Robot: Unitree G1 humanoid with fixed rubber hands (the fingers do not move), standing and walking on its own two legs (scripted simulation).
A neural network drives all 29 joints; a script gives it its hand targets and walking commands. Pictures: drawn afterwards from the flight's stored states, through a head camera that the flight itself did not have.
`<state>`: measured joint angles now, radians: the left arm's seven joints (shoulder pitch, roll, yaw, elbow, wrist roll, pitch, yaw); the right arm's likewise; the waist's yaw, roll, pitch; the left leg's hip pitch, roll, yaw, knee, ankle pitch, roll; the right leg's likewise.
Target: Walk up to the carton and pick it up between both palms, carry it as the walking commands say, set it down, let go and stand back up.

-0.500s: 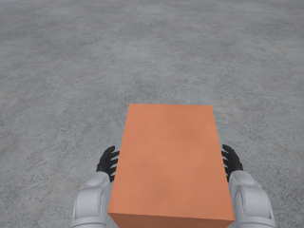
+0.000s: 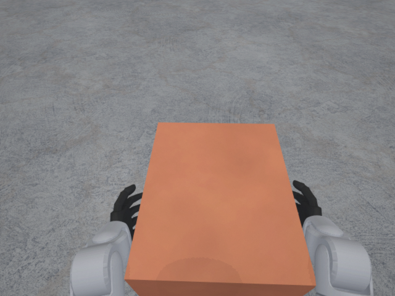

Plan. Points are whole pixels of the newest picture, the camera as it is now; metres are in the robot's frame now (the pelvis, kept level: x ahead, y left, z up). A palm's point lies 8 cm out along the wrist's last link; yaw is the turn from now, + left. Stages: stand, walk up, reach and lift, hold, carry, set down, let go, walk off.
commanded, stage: carry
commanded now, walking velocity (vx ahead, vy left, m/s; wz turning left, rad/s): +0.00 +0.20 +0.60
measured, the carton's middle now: (214, 222) +0.29 +0.01 +0.00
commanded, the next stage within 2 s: none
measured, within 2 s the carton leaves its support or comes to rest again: neither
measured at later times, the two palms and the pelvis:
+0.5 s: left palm (1, 279) +0.15 +0.31 +0.10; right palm (223, 225) +0.24 +0.00 +0.09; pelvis -0.05 +0.10 +0.01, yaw +16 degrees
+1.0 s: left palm out of the picture +0.00 +0.48 +0.09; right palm (90, 266) +0.18 +0.21 +0.07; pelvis -0.12 +0.23 +0.00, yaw +34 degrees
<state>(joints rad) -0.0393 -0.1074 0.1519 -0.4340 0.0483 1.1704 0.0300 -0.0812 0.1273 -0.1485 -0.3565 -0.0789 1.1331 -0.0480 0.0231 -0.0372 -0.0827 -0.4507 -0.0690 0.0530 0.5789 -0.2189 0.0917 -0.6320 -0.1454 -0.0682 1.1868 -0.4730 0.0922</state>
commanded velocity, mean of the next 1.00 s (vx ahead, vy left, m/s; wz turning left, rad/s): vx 0.00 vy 0.20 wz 0.60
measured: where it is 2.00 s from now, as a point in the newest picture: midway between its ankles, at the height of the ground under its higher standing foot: outside the picture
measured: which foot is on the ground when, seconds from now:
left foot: down 0.00-0.28, up 0.30-0.60, down 0.62-0.90, up 0.92-1.00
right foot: up 0.00-0.26, down 0.28-0.62, up 0.64-0.88, down 0.90-1.00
